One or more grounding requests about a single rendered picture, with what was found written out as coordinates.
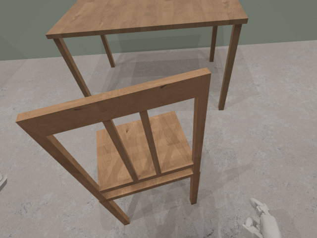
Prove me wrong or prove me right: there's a right robot hand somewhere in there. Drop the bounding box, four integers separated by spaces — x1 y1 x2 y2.
242 198 281 238

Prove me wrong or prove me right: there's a chair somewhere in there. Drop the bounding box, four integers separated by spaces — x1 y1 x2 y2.
15 67 211 225

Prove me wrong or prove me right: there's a table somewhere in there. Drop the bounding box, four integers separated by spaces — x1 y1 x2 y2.
46 0 248 111

